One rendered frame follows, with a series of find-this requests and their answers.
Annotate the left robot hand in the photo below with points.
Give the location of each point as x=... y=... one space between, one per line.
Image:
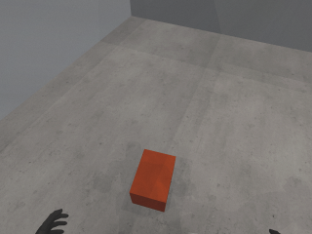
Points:
x=50 y=223

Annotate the carton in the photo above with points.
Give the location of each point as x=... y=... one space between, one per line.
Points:
x=152 y=181

